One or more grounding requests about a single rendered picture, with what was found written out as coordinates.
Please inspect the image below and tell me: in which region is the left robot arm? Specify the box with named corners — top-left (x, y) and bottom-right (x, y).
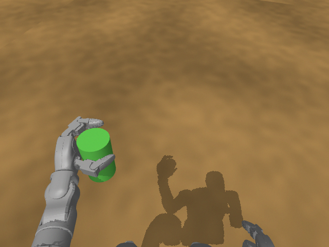
top-left (31, 170), bottom-right (80, 247)

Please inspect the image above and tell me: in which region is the left robot hand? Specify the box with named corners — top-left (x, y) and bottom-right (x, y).
top-left (54, 116), bottom-right (115, 177)

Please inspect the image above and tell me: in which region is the right robot hand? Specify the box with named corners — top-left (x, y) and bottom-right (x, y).
top-left (242, 220), bottom-right (275, 247)

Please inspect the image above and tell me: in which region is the can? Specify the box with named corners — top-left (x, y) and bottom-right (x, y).
top-left (76, 128), bottom-right (116, 183)

